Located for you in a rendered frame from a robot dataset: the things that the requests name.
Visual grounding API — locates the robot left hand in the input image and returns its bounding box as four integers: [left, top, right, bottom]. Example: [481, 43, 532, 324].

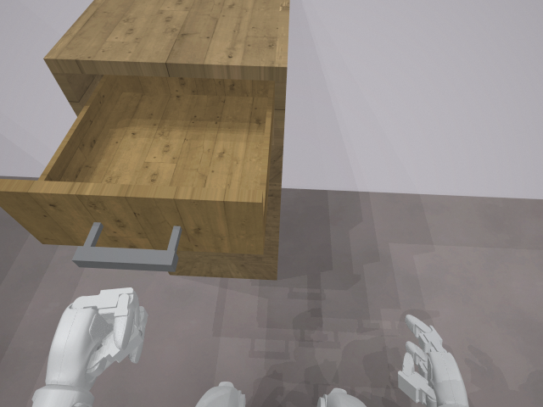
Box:
[45, 287, 148, 391]

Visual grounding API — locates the left robot thigh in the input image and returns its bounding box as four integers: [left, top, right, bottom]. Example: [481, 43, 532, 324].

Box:
[195, 386, 245, 407]

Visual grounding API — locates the drawer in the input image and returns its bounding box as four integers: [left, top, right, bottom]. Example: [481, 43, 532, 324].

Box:
[0, 75, 275, 254]

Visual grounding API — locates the cabinet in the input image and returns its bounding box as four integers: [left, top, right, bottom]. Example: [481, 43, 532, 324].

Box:
[43, 0, 290, 281]

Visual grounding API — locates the handle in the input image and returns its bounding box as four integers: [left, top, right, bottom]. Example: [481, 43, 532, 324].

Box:
[72, 222, 182, 272]

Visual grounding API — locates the robot right hand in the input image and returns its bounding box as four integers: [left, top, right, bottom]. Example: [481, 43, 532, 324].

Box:
[398, 315, 469, 407]

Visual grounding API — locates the robot left forearm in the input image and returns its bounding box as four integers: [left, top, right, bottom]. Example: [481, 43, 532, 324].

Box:
[32, 385, 95, 407]

